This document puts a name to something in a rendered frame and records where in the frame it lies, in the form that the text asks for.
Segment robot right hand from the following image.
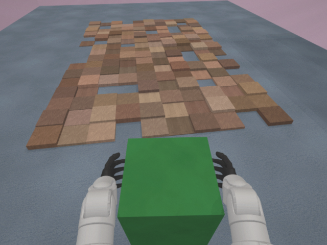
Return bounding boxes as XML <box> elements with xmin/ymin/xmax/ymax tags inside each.
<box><xmin>212</xmin><ymin>152</ymin><xmax>236</xmax><ymax>188</ymax></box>

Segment carton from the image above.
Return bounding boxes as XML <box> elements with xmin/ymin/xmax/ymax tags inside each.
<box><xmin>117</xmin><ymin>137</ymin><xmax>225</xmax><ymax>245</ymax></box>

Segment left robot forearm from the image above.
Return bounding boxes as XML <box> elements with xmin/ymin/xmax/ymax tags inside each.
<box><xmin>76</xmin><ymin>176</ymin><xmax>118</xmax><ymax>245</ymax></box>

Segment robot left hand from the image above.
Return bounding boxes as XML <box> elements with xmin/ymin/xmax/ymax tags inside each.
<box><xmin>101</xmin><ymin>153</ymin><xmax>125</xmax><ymax>188</ymax></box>

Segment right robot forearm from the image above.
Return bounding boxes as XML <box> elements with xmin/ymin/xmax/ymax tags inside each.
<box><xmin>222</xmin><ymin>175</ymin><xmax>273</xmax><ymax>245</ymax></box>

